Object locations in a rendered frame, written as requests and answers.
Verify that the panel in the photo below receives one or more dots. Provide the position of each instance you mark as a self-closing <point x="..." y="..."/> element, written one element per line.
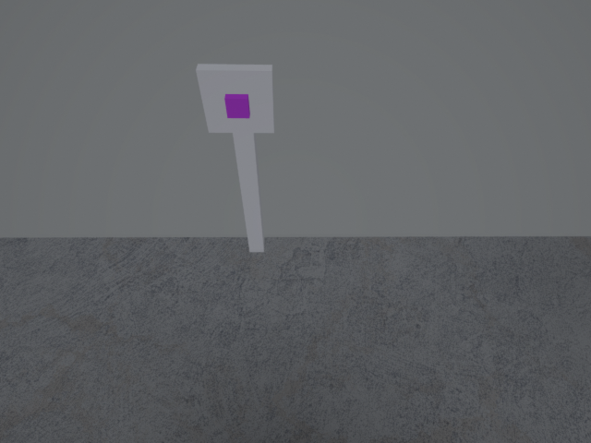
<point x="216" y="80"/>

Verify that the button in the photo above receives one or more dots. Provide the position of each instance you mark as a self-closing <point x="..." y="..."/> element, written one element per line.
<point x="237" y="105"/>

